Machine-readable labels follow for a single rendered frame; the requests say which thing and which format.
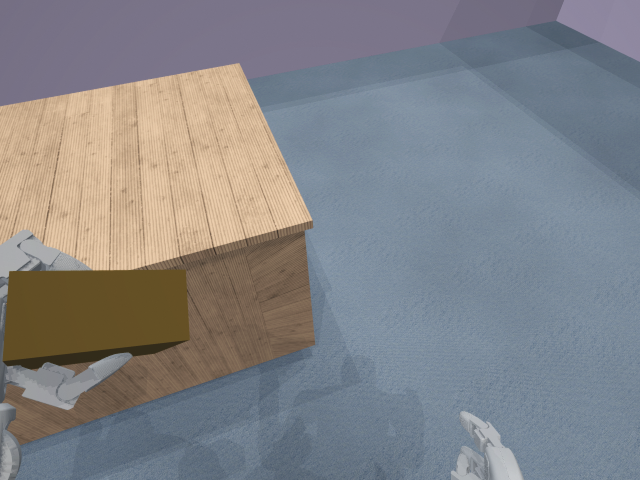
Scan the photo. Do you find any robot left hand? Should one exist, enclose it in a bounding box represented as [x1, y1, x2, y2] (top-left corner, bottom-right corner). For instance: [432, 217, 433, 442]
[0, 230, 133, 410]

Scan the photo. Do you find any table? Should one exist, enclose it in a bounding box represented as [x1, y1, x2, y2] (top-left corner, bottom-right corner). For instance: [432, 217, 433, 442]
[0, 63, 315, 445]

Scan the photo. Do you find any robot right hand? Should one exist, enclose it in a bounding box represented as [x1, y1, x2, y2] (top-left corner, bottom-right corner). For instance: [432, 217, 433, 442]
[451, 411, 524, 480]

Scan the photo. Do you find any sponge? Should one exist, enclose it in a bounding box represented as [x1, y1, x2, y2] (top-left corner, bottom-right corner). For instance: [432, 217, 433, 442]
[3, 270, 190, 370]

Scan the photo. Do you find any left robot forearm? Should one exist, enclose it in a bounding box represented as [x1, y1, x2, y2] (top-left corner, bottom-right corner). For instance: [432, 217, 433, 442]
[0, 403, 22, 480]

